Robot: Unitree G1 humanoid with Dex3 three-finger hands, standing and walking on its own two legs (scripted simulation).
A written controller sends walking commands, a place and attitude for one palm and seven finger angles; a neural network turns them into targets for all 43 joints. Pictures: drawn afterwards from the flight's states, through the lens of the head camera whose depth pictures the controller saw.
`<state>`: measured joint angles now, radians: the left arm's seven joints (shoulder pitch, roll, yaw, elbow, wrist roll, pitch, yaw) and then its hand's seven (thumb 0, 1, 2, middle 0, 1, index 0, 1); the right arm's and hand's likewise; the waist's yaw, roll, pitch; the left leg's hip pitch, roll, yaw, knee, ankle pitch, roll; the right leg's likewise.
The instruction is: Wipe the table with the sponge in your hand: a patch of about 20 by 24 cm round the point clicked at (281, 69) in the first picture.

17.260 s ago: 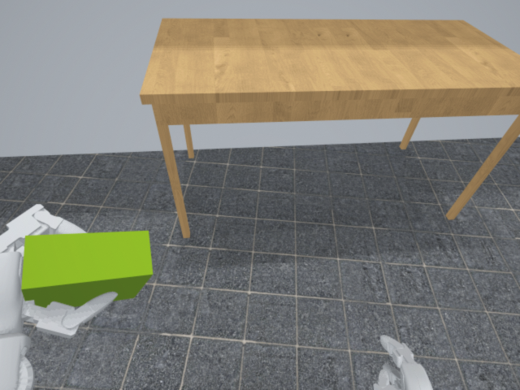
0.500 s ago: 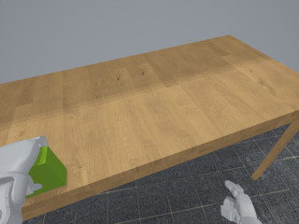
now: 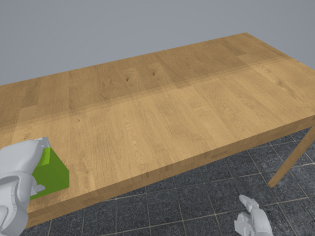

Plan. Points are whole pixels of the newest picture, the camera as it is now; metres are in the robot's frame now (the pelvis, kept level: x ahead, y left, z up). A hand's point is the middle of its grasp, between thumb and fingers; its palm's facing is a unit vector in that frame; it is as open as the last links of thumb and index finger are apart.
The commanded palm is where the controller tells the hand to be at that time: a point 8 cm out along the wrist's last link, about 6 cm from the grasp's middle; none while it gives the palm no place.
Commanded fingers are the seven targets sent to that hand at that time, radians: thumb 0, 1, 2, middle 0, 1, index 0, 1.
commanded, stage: wipe forward along the first lane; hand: left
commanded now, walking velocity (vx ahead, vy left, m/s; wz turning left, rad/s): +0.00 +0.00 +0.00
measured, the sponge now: (40, 178) +0.21 +0.35 +0.03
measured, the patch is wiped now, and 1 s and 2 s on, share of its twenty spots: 0.10 0.35 0.50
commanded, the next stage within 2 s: slide across to the middle lane in 1.44 s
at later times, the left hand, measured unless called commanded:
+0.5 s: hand (38, 150) +0.27 +0.38 +0.07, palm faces -0.09 +0.01 -1.00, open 9.8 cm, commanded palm +0.26 +0.37 +0.11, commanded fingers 0.00 0.10 1.30 -1.20 -1.60 -1.20 -1.60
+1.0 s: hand (43, 133) +0.32 +0.40 +0.07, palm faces -0.15 +0.02 -0.99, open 9.8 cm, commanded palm +0.31 +0.39 +0.11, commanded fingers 0.00 0.10 1.30 -1.20 -1.60 -1.20 -1.60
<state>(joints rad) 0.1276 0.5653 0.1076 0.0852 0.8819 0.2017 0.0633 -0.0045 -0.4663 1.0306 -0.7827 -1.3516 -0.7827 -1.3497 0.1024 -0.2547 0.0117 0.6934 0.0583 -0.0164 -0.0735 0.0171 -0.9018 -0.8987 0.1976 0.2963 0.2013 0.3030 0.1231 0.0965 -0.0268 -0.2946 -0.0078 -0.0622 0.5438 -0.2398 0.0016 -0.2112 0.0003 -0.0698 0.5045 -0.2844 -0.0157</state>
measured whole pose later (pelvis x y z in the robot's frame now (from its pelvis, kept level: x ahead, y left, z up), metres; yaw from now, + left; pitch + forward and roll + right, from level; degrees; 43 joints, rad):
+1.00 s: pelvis -0.01 -0.01 -0.01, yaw -1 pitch +7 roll -2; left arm -0.43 0.72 0.14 0.79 0.99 0.03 0.04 0.03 -0.53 1.12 -0.80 -1.34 -0.79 -1.36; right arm 0.22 -0.29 -0.01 0.71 0.08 0.05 -0.06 0.01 -0.90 -0.90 0.20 0.30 0.20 0.30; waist 0.04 0.08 -0.07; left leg -0.51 0.01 -0.07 0.65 -0.27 0.00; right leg -0.42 0.02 -0.08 0.59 -0.30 -0.03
